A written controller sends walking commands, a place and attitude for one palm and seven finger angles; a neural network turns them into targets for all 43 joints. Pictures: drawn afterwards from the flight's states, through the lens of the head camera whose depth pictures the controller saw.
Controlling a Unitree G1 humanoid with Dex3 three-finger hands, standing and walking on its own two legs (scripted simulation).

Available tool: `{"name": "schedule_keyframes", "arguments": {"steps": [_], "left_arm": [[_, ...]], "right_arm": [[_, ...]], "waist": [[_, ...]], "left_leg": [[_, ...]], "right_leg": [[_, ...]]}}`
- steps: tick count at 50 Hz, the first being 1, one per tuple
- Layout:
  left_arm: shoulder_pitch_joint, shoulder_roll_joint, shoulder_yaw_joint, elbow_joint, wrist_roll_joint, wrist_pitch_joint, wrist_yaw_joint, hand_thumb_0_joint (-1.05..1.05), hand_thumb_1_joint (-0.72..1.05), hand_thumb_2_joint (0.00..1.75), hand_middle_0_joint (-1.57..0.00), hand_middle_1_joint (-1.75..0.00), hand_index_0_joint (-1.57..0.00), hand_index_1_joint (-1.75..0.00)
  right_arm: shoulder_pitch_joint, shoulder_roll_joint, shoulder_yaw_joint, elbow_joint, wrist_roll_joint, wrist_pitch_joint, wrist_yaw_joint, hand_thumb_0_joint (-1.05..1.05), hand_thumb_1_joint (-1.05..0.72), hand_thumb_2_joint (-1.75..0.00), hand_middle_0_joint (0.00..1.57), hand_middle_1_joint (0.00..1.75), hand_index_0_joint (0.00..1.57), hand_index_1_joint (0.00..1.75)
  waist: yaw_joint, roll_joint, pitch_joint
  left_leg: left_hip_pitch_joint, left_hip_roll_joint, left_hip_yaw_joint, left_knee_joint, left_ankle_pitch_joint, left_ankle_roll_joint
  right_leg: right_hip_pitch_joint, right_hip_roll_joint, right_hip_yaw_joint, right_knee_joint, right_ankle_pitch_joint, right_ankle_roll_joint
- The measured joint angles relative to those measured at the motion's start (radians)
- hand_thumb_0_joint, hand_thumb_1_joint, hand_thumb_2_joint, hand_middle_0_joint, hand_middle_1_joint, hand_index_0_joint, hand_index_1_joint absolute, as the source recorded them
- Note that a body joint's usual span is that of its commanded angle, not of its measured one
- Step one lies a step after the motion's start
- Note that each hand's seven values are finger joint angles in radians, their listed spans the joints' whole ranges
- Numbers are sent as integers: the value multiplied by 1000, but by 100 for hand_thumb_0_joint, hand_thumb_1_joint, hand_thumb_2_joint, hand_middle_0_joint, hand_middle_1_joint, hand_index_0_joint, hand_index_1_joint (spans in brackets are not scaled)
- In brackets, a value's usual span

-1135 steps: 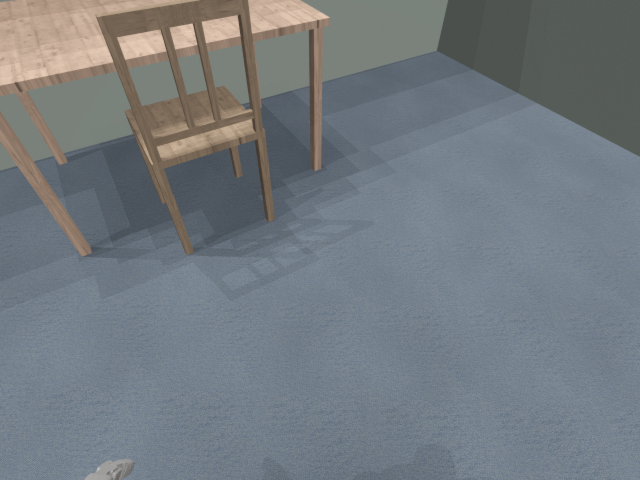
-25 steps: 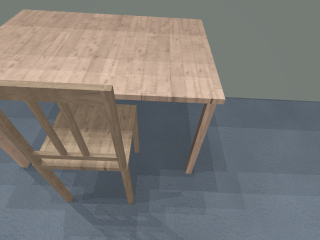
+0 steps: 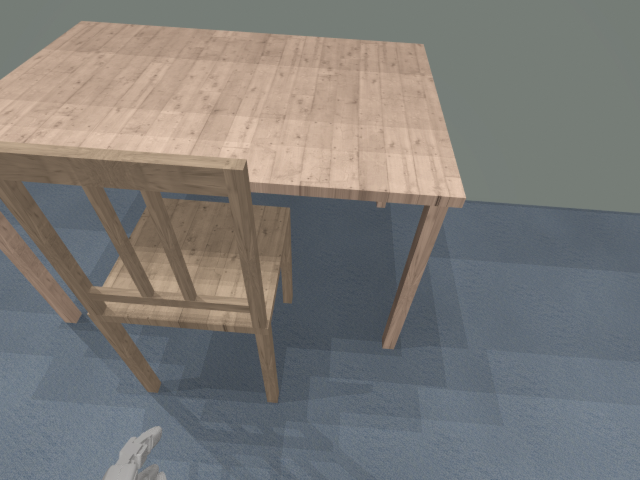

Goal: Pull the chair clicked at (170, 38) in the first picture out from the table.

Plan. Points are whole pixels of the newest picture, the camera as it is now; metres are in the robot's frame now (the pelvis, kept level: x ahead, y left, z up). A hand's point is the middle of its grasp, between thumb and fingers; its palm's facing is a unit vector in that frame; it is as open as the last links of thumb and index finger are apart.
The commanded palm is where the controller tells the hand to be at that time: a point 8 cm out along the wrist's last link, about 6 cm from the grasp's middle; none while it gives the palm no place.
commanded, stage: raise the hand toward the chair's back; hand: left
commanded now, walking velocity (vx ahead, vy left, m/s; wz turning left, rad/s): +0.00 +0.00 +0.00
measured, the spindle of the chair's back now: (123, 246) +0.49 +0.39 -0.06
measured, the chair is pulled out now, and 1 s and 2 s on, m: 0.00 0.00 0.00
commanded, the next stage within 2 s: aim the fingers beside a spindle in 1.98 s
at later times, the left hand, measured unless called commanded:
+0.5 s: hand (198, 454) +0.16 +0.16 -0.03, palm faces +0.03 -1.00 -0.08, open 11.0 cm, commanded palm +0.16 +0.22 -0.05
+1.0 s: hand (217, 396) +0.24 +0.16 -0.06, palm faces -0.08 -1.00 -0.01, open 15.2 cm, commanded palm +0.22 +0.22 -0.04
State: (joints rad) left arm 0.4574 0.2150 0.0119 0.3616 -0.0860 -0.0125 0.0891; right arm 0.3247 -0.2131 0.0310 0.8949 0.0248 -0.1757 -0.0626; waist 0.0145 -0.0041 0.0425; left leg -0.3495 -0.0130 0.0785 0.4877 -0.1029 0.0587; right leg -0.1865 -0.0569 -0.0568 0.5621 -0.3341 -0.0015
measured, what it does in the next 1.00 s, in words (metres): lowers itself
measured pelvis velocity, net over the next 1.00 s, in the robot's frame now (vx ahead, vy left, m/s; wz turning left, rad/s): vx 0.01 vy -0.03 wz -0.06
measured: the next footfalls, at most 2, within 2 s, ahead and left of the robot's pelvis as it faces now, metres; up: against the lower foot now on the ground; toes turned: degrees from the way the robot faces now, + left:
none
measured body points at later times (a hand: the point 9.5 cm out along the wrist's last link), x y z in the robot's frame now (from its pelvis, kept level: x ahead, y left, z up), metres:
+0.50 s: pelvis -0.03 -0.04 -0.11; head +0.01 -0.01 +0.34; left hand +0.15 +0.21 -0.03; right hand +0.19 -0.25 -0.16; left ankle +0.10 +0.07 -0.73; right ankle -0.02 -0.14 -0.73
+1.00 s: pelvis +0.01 -0.03 -0.10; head +0.09 -0.01 +0.34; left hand +0.23 +0.21 -0.06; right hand +0.19 -0.29 -0.17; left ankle +0.10 +0.08 -0.73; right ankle -0.02 -0.14 -0.73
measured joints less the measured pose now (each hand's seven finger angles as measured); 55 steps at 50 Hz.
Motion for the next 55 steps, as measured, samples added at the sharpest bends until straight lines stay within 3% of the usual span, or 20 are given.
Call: {"name": "schedule_keyframes", "arguments": {"steps": [3,6,9,11,14,17,20,23,25,27,31,34,36,39,43,48,55], "left_arm": [[-92,-13,14,-178,-56,-106,-28,2,86,87,-19,-29,-19,-29],[-214,-17,73,-170,-94,-302,-139,1,81,85,-18,-28,-18,-29],[-251,-9,128,-127,-133,-490,-310,1,75,82,-18,-27,-18,-28],[-214,9,147,-119,-145,-534,-401,0,71,81,-18,-26,-17,-27],[-118,25,154,-135,-175,-468,-459,0,64,78,-17,-25,-17,-26],[-6,19,159,-210,-194,-401,-415,1,57,75,-17,-24,-17,-25],[70,29,158,-347,-184,-425,-345,1,50,72,-16,-23,-16,-24],[65,46,149,-454,-183,-491,-327,2,42,69,-15,-22,-14,-23],[20,56,144,-474,-186,-505,-350,2,38,67,-14,-21,-14,-22],[-42,69,143,-443,-187,-470,-391,1,33,65,-14,-21,-13,-21],[-132,89,154,-344,-202,-282,-453,1,24,61,-13,-19,-13,-20],[-108,73,192,-336,-229,-201,-428,1,17,58,-13,-18,-12,-19],[-68,57,220,-365,-238,-220,-394,1,12,56,-12,-17,-12,-18],[-24,45,248,-401,-233,-309,-360,1,6,53,-12,-16,-11,-17],[-22,43,243,-384,-231,-391,-386,0,-4,49,-10,-15,-10,-15],[-43,42,196,-363,-232,-352,-437,0,-16,44,-9,-13,-9,-14],[-42,41,194,-468,-213,-365,-357,0,-32,37,-8,-10,-8,-11]], "right_arm": [[-38,-23,11,-88,0,-75,2,1,-91,-90,20,30,20,30],[-107,-22,-2,-170,-25,-104,30,1,-91,-90,20,30,20,30],[-161,-27,-27,-266,-39,-115,76,1,-90,-90,20,30,20,30],[-183,-34,-42,-328,-34,-105,95,1,-90,-90,20,30,20,30],[-183,-42,-48,-401,-16,-76,88,1,-90,-90,20,30,20,30],[-167,-48,-44,-429,-20,-70,62,1,-90,-90,20,30,20,30],[-153,-40,-31,-413,-32,-81,35,1,-90,-90,20,30,20,30],[-152,-26,0,-365,-37,-96,15,1,-90,-90,20,30,20,30],[-158,-12,22,-332,-34,-99,4,1,-90,-90,20,30,20,30],[-160,9,38,-309,-26,-91,-6,1,-90,-90,20,30,20,30],[-132,40,43,-296,-12,-64,-17,1,-90,-90,20,30,20,30],[-95,48,21,-293,-9,-54,-16,1,-90,-90,20,30,20,30],[-71,44,-3,-286,-12,-57,-11,1,-90,-90,20,30,20,30],[-54,22,-37,-272,-19,-62,1,1,-90,-90,20,30,20,30],[-75,-19,-60,-269,-18,-60,9,1,-90,-90,20,30,20,30],[-119,-35,-64,-297,-12,-65,0,1,-91,-90,20,30,20,30],[-158,3,-48,-331,-19,-51,9,1,-91,-90,20,30,20,30]], "waist": [[-34,10,-22],[-58,-6,-87],[-50,-16,-134],[-37,-23,-154],[-17,-42,-163],[9,-39,-169],[36,-21,-163],[51,8,-161],[46,29,-161],[34,43,-163],[0,56,-167],[-20,53,-174],[-23,46,-185],[-19,42,-197],[-14,45,-198],[-10,37,-185],[-6,27,-189]], "left_leg": [[-74,-4,-26,78,-35,-8],[-236,1,-42,209,-112,-31],[-408,17,-63,367,-123,-41],[-501,24,-75,477,-139,-31],[-590,21,-91,600,-213,-43],[-653,19,-123,682,-265,-48],[-689,22,-163,732,-273,-55],[-714,26,-193,768,-278,-60],[-729,29,-204,783,-282,-62],[-740,34,-204,787,-287,-61],[-735,47,-184,761,-282,-70],[-704,57,-159,727,-288,-75],[-685,61,-144,708,-295,-74],[-676,58,-134,699,-307,-68],[-707,47,-130,723,-321,-58],[-741,42,-127,747,-332,-47],[-712,36,-129,732,-333,-40]], "right_leg": [[-60,0,-16,69,-27,15],[-225,17,1,202,-63,3],[-404,50,18,369,-112,-2],[-499,70,27,480,-154,0],[-581,76,20,599,-210,-11],[-623,83,-9,659,-247,-20],[-635,95,-47,686,-269,-34],[-643,107,-75,702,-282,-43],[-651,112,-86,708,-287,-47],[-665,117,-84,711,-288,-49],[-672,123,-61,692,-283,-49],[-651,128,-35,657,-279,-44],[-637,128,-19,636,-278,-39],[-627,124,-9,622,-284,-33],[-652,113,-8,643,-302,-24],[-681,107,-7,663,-313,-16],[-644,103,-9,631,-306,-9]]}}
